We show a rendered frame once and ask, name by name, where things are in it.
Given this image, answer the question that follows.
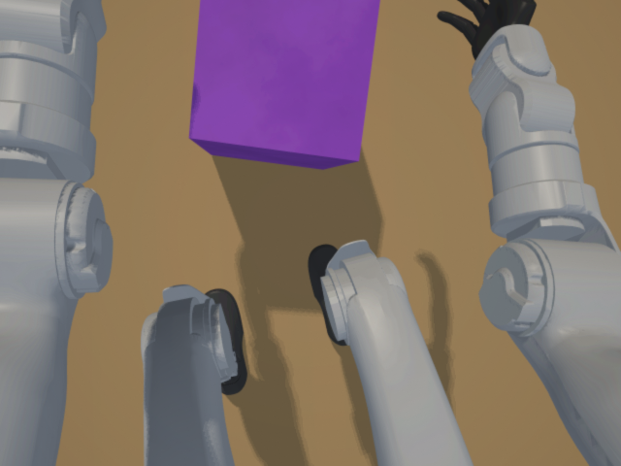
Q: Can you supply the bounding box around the carton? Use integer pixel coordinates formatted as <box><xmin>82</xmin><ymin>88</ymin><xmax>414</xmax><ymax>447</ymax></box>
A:
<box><xmin>189</xmin><ymin>0</ymin><xmax>380</xmax><ymax>170</ymax></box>

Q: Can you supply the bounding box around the robot foot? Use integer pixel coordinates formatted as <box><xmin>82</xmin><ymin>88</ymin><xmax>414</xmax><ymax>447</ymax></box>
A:
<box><xmin>308</xmin><ymin>245</ymin><xmax>347</xmax><ymax>346</ymax></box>
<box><xmin>205</xmin><ymin>288</ymin><xmax>247</xmax><ymax>395</ymax></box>

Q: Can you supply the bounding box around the right robot forearm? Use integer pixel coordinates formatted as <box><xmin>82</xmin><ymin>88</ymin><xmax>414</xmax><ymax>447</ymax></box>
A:
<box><xmin>469</xmin><ymin>24</ymin><xmax>621</xmax><ymax>256</ymax></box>

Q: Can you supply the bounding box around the left robot forearm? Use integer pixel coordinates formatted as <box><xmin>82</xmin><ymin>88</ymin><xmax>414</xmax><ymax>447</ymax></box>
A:
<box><xmin>0</xmin><ymin>0</ymin><xmax>107</xmax><ymax>183</ymax></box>

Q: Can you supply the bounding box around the right robot hand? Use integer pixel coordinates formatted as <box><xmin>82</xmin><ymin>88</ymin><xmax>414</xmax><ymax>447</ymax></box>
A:
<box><xmin>437</xmin><ymin>0</ymin><xmax>537</xmax><ymax>60</ymax></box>

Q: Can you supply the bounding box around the robot left foot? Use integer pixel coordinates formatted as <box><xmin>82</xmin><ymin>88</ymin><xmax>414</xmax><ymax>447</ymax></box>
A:
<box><xmin>205</xmin><ymin>288</ymin><xmax>247</xmax><ymax>395</ymax></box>

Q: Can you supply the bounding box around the robot right foot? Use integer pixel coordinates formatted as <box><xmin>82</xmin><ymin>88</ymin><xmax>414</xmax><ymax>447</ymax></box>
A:
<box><xmin>308</xmin><ymin>245</ymin><xmax>347</xmax><ymax>346</ymax></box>

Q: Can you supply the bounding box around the robot right upper arm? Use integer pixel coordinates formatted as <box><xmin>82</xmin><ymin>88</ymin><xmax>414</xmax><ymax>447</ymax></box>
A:
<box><xmin>478</xmin><ymin>238</ymin><xmax>621</xmax><ymax>466</ymax></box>

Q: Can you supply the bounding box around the robot left upper arm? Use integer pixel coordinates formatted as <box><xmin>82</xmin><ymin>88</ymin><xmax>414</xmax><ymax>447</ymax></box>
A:
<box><xmin>0</xmin><ymin>178</ymin><xmax>113</xmax><ymax>466</ymax></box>

